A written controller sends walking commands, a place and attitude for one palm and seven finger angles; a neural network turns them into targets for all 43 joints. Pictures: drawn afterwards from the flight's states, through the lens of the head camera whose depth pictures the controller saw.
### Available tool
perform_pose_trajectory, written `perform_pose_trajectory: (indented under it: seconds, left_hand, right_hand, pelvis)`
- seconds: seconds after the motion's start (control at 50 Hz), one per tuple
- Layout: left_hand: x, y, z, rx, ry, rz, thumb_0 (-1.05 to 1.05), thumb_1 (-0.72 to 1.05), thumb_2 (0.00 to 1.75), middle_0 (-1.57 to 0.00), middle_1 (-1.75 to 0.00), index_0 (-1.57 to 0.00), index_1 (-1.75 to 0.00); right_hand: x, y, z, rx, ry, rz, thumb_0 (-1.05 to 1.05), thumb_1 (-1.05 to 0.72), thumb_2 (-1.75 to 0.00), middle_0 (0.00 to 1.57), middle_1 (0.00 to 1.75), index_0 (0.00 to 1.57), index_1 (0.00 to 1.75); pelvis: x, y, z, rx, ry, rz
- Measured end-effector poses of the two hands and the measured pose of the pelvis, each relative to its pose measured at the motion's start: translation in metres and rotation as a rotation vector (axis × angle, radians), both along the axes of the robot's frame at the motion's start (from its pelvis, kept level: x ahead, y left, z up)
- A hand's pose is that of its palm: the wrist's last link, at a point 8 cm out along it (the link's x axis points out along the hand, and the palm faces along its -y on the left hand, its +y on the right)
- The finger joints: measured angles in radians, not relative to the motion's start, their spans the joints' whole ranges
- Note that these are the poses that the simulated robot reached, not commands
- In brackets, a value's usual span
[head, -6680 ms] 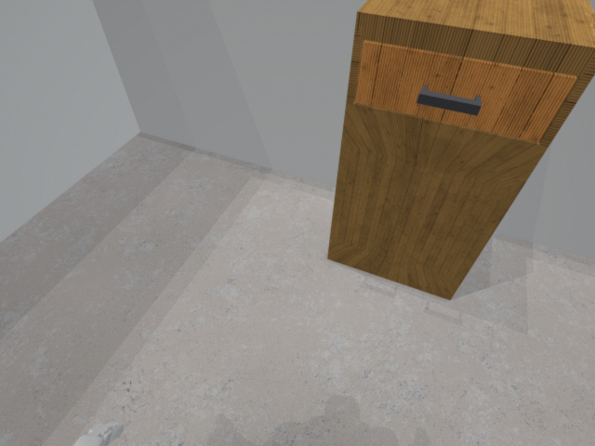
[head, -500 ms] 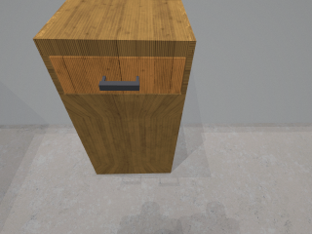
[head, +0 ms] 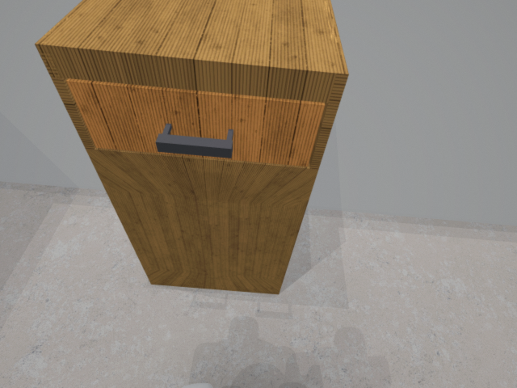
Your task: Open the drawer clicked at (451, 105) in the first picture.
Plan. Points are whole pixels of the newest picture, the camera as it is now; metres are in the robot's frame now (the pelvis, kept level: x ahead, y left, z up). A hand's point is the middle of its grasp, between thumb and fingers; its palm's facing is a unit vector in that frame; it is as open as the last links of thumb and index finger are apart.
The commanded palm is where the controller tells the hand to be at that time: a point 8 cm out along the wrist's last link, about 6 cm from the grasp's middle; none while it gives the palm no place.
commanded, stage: come to a stop and stand still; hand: left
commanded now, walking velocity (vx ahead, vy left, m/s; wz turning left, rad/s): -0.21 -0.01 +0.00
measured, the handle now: (197, 138) +0.52 +0.17 +0.06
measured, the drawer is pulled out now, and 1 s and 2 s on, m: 0.00 0.00 0.00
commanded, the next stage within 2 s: look again from close up in 0.78 s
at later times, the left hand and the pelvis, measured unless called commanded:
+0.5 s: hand out of the picture +0.01 +0.11 -0.15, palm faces +0.06 -0.97 -0.22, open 7.3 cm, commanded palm none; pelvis -0.02 -0.07 +0.01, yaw +2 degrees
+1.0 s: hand out of the picture -0.05 +0.11 -0.15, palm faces +0.04 -0.98 -0.20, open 7.4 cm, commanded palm none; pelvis -0.03 -0.06 +0.02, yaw +2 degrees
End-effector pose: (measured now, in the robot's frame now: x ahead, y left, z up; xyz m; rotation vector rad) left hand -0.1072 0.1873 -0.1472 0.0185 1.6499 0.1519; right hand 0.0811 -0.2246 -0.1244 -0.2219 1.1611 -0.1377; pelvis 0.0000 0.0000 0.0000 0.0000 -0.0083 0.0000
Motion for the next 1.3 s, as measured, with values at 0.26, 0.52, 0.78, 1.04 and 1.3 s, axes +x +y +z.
perform_pose_trajectory:
  seconds: [0.26, 0.52, 0.78, 1.04, 1.3]
  left_hand:
    - [0.112, 0.009, 0.023, 0.161, -0.326, -0.056, 0.02, 0.93, 0.90, -0.20, -0.30, -0.20, -0.30]
    - [0.104, -0.033, 0.023, 0.127, -0.347, -0.069, 0.01, 0.93, 0.90, -0.20, -0.30, -0.20, -0.30]
    - [0.070, -0.043, 0.021, 0.081, -0.275, -0.033, 0.01, 0.93, 0.90, -0.20, -0.30, -0.20, -0.30]
    - [0.056, -0.025, 0.025, 0.113, -0.238, -0.071, 0.01, 0.91, 0.90, -0.20, -0.30, -0.20, -0.30]
    - [0.080, -0.022, 0.027, 0.109, -0.262, -0.075, 0.01, 0.92, 0.90, -0.20, -0.30, -0.20, -0.30]
  right_hand:
    - [0.003, -0.031, -0.001, 0.063, 0.002, 0.016, -0.01, -0.94, -0.90, 0.21, 0.30, 0.20, 0.30]
    - [-0.067, -0.075, -0.003, 0.054, 0.159, -0.046, 0.00, -0.91, -0.90, 0.20, 0.30, 0.20, 0.30]
    - [-0.113, -0.059, 0.002, 0.063, 0.248, -0.030, 0.01, -0.92, -0.90, 0.20, 0.30, 0.20, 0.30]
    - [-0.116, -0.042, -0.010, 0.107, 0.201, -0.026, 0.01, -0.92, -0.90, 0.20, 0.30, 0.20, 0.30]
    - [-0.110, -0.034, -0.007, 0.104, 0.229, -0.022, 0.01, -0.91, -0.90, 0.20, 0.30, 0.20, 0.30]
  pelvis:
    - [-0.012, -0.038, 0.012, 0.011, -0.001, 0.024]
    - [-0.020, -0.073, 0.014, 0.000, 0.016, 0.035]
    - [-0.028, -0.075, 0.023, -0.002, -0.010, 0.040]
    - [-0.030, -0.058, 0.017, -0.002, -0.006, 0.032]
    - [-0.019, -0.053, 0.020, 0.007, -0.008, 0.025]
